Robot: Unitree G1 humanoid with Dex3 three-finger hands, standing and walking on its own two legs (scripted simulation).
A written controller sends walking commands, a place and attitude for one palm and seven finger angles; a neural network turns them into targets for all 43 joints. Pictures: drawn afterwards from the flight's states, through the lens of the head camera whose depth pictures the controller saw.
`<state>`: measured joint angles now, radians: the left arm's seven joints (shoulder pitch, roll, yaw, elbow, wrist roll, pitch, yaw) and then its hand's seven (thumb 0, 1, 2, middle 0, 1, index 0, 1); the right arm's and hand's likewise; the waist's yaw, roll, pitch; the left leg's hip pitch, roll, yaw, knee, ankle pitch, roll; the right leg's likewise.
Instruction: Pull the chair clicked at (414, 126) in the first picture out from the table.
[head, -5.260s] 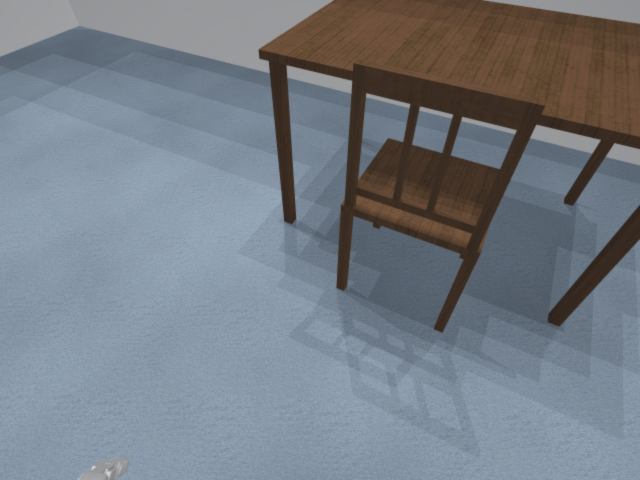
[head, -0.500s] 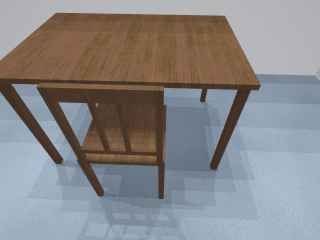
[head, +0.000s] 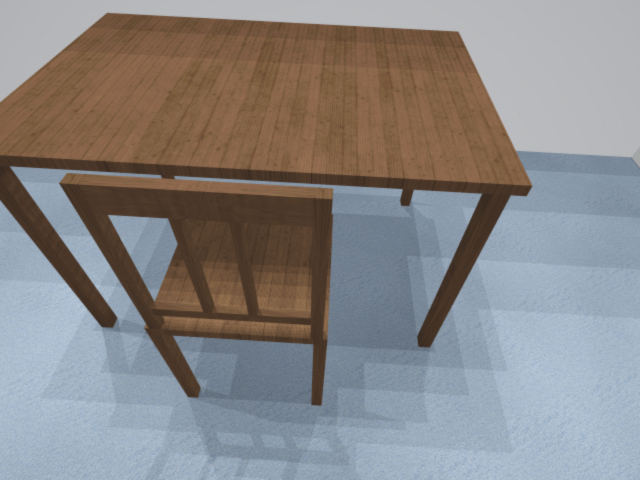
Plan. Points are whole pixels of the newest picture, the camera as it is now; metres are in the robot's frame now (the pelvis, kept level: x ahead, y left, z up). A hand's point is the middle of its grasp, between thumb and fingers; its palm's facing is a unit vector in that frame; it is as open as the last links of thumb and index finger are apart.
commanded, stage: come to a stop and stand still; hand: left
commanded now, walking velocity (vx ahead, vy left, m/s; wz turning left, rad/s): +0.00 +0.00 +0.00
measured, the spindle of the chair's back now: (194, 268) +0.48 +0.26 -0.11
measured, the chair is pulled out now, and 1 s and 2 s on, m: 0.00 0.00 0.00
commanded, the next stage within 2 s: look again from close up in 0.68 s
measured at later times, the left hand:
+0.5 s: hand out of the picture +0.04 +0.18 -0.18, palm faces +0.01 -0.98 -0.19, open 7.4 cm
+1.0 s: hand out of the picture +0.02 +0.17 -0.17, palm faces +0.02 -0.98 -0.19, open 7.4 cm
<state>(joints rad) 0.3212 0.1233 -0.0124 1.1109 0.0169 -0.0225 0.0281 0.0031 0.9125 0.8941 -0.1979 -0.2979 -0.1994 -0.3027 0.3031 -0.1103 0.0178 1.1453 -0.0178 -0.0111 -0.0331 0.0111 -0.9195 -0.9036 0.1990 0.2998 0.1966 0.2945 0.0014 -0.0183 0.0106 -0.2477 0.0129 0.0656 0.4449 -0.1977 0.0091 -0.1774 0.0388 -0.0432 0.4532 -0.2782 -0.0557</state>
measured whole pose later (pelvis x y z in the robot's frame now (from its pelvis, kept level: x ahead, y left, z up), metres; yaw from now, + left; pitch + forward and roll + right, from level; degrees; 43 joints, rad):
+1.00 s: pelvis +0.04 +0.00 +0.00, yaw -1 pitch -1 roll +1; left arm 0.32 0.14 -0.01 1.13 0.02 -0.02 0.04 0.00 0.91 0.89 -0.20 -0.30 -0.20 -0.30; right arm 0.27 -0.14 0.02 1.17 -0.01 -0.02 -0.04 0.00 -0.92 -0.90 0.20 0.30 0.20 0.29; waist 0.01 -0.01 0.01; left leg -0.14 -0.01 0.08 0.39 -0.24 0.01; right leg -0.07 0.02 -0.02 0.40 -0.32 -0.05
